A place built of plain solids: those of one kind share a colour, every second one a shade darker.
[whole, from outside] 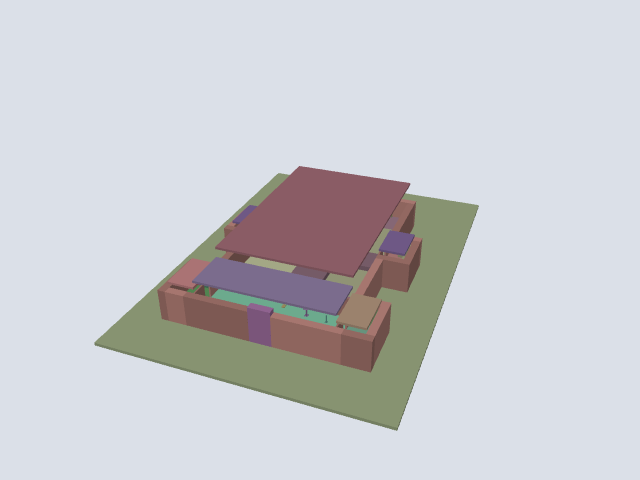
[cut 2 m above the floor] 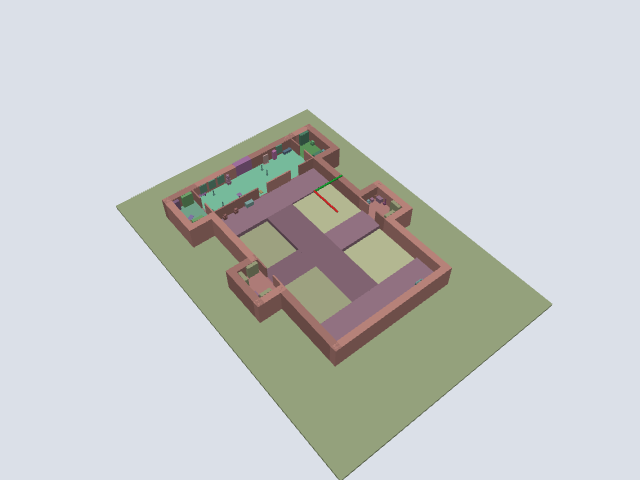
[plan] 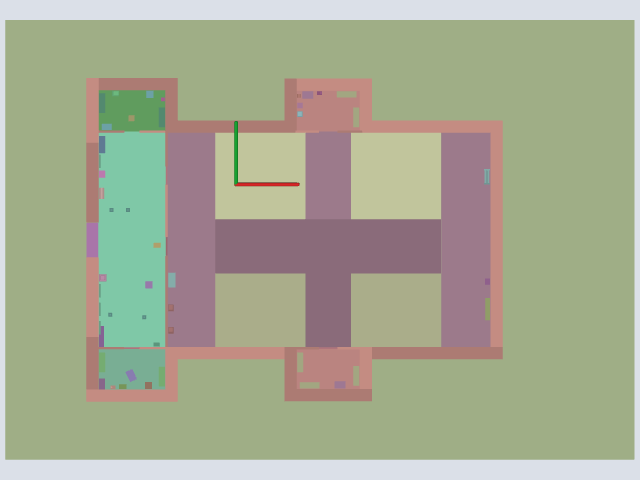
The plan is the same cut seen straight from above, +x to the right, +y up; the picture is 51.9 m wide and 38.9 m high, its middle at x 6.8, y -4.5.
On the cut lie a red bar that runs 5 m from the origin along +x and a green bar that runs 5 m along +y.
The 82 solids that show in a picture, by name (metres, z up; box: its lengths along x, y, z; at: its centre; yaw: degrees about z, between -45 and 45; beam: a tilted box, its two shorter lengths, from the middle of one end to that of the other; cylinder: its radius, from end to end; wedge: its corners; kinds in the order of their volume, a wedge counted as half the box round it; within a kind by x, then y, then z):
{
 "ground_under_all_1": {"box": [51.0, 35.66, 0.4], "at": [6.79, -4.49, -1.71]},
 "wall_1": {"box": [1.0, 5.25, 4.25], "at": [-11.64, -14.99, 0.57]},
 "wall_2": {"box": [1.0, 8.28, 4.25], "at": [-11.64, -10.03, 0.57]},
 "wall_3": {"box": [1.0, 8.28, 4.25], "at": [-11.64, 1.05, 0.57]},
 "wall_4": {"box": [1.0, 5.25, 4.25], "at": [-11.64, 6.01, 0.57]},
 "wall_5": {"box": [2.3, 0.2, 4.25], "at": [-10.19, -13.27, 0.57]},
 "wall_6": {"box": [2.3, 0.2, 4.25], "at": [-10.19, 4.29, 0.57]},
 "wall_7": {"box": [7.4, 1.0, 4.25], "at": [-8.44, -17.12, 0.57]},
 "wall_8": {"box": [7.4, 1.0, 4.25], "at": [-8.44, 8.14, 0.57]},
 "wall_9": {"box": [2.3, 0.2, 4.25], "at": [-6.68, -13.27, 0.57]},
 "wall_10": {"box": [2.3, 0.2, 4.25], "at": [-6.68, 4.29, 0.57]},
 "wall_11": {"box": [0.2, 7.6, 4.25], "at": [-5.63, -9.57, 0.57]},
 "wall_12": {"box": [0.2, 4.25, 4.25], "at": [-5.63, -2.14, 0.57]},
 "wall_13": {"box": [0.2, 2.9, 4.25], "at": [-5.63, 2.94, 0.57]},
 "wall_14": {"box": [1.0, 4.45, 4.25], "at": [-5.23, -15.39, 0.57]},
 "wall_15": {"box": [1.0, 4.45, 4.25], "at": [-5.23, 6.41, 0.57]},
 "wall_16": {"box": [10.55, 1.0, 4.25], "at": [-0.46, -13.67, 0.57]},
 "wall_17": {"box": [10.55, 1.0, 4.25], "at": [-0.46, 4.69, 0.57]},
 "wall_18": {"box": [1.0, 4.4, 4.25], "at": [4.41, -15.37, 0.57]},
 "wall_19": {"box": [1.0, 4.4, 4.25], "at": [4.41, 6.38, 0.57]},
 "wall_20": {"box": [2.0, 0.2, 4.25], "at": [5.71, -13.27, 0.57]},
 "wall_21": {"box": [2.0, 0.2, 4.25], "at": [5.71, 4.29, 0.57]},
 "wall_22": {"box": [1.91, 0.2, 4.25], "at": [5.76, 4.29, 0.57]},
 "wall_23": {"box": [7.1, 1.0, 4.25], "at": [7.46, -17.07, 0.57]},
 "wall_24": {"box": [7.1, 1.0, 4.25], "at": [7.46, 8.09, 0.57]},
 "wall_25": {"box": [1.9, 0.2, 4.25], "at": [9.17, -13.27, 0.57]},
 "wall_26": {"box": [2.0, 0.2, 4.25], "at": [9.22, -13.27, 0.57]},
 "wall_27": {"box": [2.0, 0.2, 4.25], "at": [9.22, 4.29, 0.57]},
 "wall_28": {"box": [1.0, 4.4, 4.25], "at": [10.52, -15.37, 0.57]},
 "wall_29": {"box": [1.0, 4.4, 4.25], "at": [10.52, 6.38, 0.57]},
 "wall_30": {"box": [11.51, 1.0, 4.25], "at": [15.86, -13.67, 0.57]},
 "wall_31": {"box": [11.51, 1.0, 4.25], "at": [15.86, 4.69, 0.57]},
 "wall_32": {"box": [1.0, 19.35, 4.25], "at": [21.12, -4.49, 0.57]},
 "floor_gang_1": {"box": [3.95, 17.55, 1.56], "at": [-3.66, -4.49, -0.78]},
 "floor_gang_2": {"box": [3.7, 6.05, 1.56], "at": [7.46, -10.24, -0.78]},
 "floor_gang_3": {"box": [18.3, 4.4, 1.56], "at": [7.46, -5.01, -0.78]},
 "floor_gang_4": {"box": [3.7, 7.1, 1.56], "at": [7.46, 0.73, -0.78]},
 "floor_gang_5": {"box": [4.1, 17.55, 1.56], "at": [18.66, -4.49, -0.78]},
 "step_tier_1": {"box": [7.3, 6.05, 0.9], "at": [1.97, -10.24, -1.11]},
 "step_tier_2": {"box": [7.3, 7.1, 1.29], "at": [1.97, 0.73, -0.92]},
 "step_tier_3": {"box": [7.3, 6.05, 1.56], "at": [12.96, -10.24, -0.78]},
 "step_tier_4": {"box": [7.3, 7.1, 0.92], "at": [12.96, 0.73, -1.1]},
 "floor_foyer_1": {"box": [5.6, 17.55, 1.56], "at": [-8.44, -4.49, -0.78]},
 "ceil_hall_1": {"box": [26.35, 17.55, 0.3], "at": [7.54, -4.49, 5.75]},
 "floor_side_1": {"box": [5.3, 3.4, 1.56], "at": [7.46, -14.96, -0.78]},
 "floor_side_2": {"box": [5.3, 3.4, 1.56], "at": [7.46, 5.99, -0.78]},
 "floor_cloaks_1": {"box": [5.6, 3.45, 1.56], "at": [-8.44, 6.01, -0.78]},
 "floor_store_1": {"box": [5.6, 3.45, 1.56], "at": [-8.44, -14.99, -0.78]},
 "ceil_foyer_1": {"box": [5.6, 17.55, 0.3], "at": [-8.44, -4.49, 4.35]},
 "door_leaf_1": {"box": [0.97, 2.8, 4.83], "at": [-11.65, -4.49, 0.85]},
 "ceil_side_1": {"box": [5.3, 3.4, 0.3], "at": [7.46, -14.96, 3.4]},
 "ceil_side_2": {"box": [5.3, 3.4, 0.3], "at": [7.46, 5.99, 3.4]},
 "shelves_side_1": {"box": [0.5, 1.6, 2.0], "at": [5.2, -14.41, 1.0]},
 "shelves_side_2": {"box": [1.6, 0.5, 2.0], "at": [5.96, -16.29, 1.0]},
 "shelves_side_3": {"box": [1.6, 0.5, 2.0], "at": [8.96, 7.3, 1.0]},
 "shelves_side_4": {"box": [0.5, 1.6, 2.0], "at": [9.73, -15.52, 1.0]},
 "shelves_side_5": {"box": [0.5, 1.6, 2.0], "at": [9.73, 5.43, 1.0]},
 "ceil_cloaks_1": {"box": [5.6, 3.45, 0.3], "at": [-8.44, 6.01, 3.4]},
 "ceil_store_1": {"box": [5.6, 3.45, 0.3], "at": [-8.44, -14.99, 3.4]},
 "shelves_cloaks_1": {"box": [0.5, 1.6, 2.0], "at": [-10.86, 6.58, 1.0]},
 "shelves_cloaks_2": {"box": [0.5, 1.6, 2.0], "at": [-6.01, 5.43, 1.0]},
 "shelves_store_1": {"box": [0.5, 1.6, 2.0], "at": [-10.86, -14.41, 1.0]},
 "shelves_store_2": {"box": [0.5, 1.6, 2.0], "at": [-6.01, -15.56, 1.0]},
 "poster_case_foyer_1": {"box": [0.14, 1.1, 1.6], "at": [-11.04, -11.62, 1.3]},
 "poster_case_foyer_2": {"box": [0.14, 1.1, 1.6], "at": [-11.04, -10.12, 1.3]},
 "poster_case_foyer_3": {"box": [0.14, 1.1, 1.6], "at": [-11.04, -8.62, 1.3]},
 "poster_case_foyer_4": {"box": [0.14, 1.1, 1.6], "at": [-11.04, 1.89, 1.3]},
 "step_strewn_sheet_offcut_1": {"box": [0.61, 0.91, 1.58], "at": [-8.5, -15.49, -0.77], "yaw": 25.3},
 "hamper_side_1": {"box": [0.9, 0.6, 0.72], "at": [5.82, 7.25, 0.36]},
 "hamper_side_2": {"box": [0.9, 0.6, 0.72], "at": [8.41, -16.23, 0.36]},
 "lockers_store_1": {"box": [0.48, 0.9, 1.8], "at": [-10.87, -16.16, 0.9]},
 "case_1": {"box": [0.6, 1.2, 0.66], "at": [-5.2, -7.75, 0.42]},
 "machine_foyer_1": {"box": [0.5, 0.6, 1.5], "at": [-10.86, 0.83, 0.85]},
 "step_strewn_carton_folded_1": {"box": [0.61, 0.41, 1.65], "at": [-6.4, -4.92, -0.73]},
 "case_cloaks_1": {"box": [0.8, 0.5, 0.41], "at": [-10.48, 4.67, 0.29]},
 "case_cloaks_2": {"box": [0.6, 0.6, 0.56], "at": [-6.99, 7.3, 0.37]},
 "bench_foyer_1": {"box": [0.5, 1.4, 0.46], "at": [-10.86, 3.23, 0.22]},
 "barrel_store_1": {"box": [0.58, 0.58, 0.89], "at": [-7.09, -16.3, 0.44]},
 "standee_foyer_1": {"box": [0.14, 0.91, 1.59], "at": [-10.89, -0.72, 0.84]},
 "form_1": {"box": [0.4, 1.82, 0.05], "at": [20.38, -10.1, 0.43]},
 "form_foyer_1": {"box": [0.4, 1.81, 0.05], "at": [-10.9, -12.37, 0.43]},
 "high_table_foyer_1": {"box": [0.6, 0.6, 0.05], "at": [-7.07, -8.13, 1.0]}
}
